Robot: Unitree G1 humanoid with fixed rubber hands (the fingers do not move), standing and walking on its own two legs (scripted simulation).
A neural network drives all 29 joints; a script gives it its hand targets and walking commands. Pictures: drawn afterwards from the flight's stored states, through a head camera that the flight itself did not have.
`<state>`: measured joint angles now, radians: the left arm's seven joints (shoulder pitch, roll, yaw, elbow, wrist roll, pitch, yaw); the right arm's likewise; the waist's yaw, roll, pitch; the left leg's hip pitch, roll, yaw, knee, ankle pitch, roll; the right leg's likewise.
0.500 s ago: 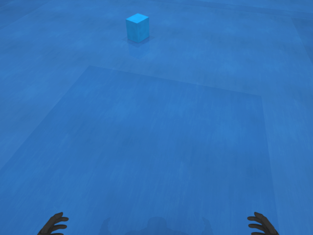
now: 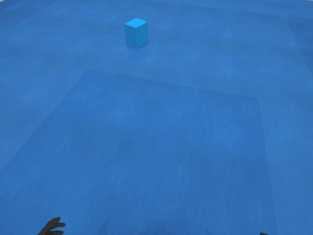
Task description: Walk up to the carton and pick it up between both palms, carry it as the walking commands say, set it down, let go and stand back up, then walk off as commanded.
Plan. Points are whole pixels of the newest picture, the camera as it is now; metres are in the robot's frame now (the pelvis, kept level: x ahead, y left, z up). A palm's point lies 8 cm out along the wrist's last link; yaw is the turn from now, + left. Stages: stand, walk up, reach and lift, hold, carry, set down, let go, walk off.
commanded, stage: stand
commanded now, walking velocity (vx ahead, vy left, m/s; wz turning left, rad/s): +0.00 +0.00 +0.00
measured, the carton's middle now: (136, 32) +2.45 +0.26 -0.64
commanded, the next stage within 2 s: walk up in 1.02 s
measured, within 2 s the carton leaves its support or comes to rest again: neither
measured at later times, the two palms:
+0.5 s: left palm out of the picture +0.08 +0.33 -0.10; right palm out of the picture +0.09 -0.27 -0.09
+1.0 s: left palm out of the picture +0.09 +0.34 -0.09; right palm out of the picture +0.10 -0.27 -0.09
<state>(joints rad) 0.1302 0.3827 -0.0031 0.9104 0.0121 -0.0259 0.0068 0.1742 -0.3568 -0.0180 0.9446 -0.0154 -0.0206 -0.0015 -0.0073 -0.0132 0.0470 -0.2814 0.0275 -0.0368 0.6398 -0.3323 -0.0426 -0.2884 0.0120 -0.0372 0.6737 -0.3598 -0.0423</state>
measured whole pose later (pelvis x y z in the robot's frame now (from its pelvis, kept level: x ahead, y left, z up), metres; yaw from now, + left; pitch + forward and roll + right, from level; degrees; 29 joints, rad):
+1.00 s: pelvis +0.01 +0.03 +0.02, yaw +0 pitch -2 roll +0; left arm 0.10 0.37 -0.01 1.07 0.01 -0.02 0.00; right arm 0.09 -0.36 -0.01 1.09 -0.01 -0.02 0.00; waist 0.01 -0.01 0.06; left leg -0.13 0.00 -0.02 0.37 -0.20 0.00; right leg -0.13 -0.02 -0.02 0.37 -0.21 0.01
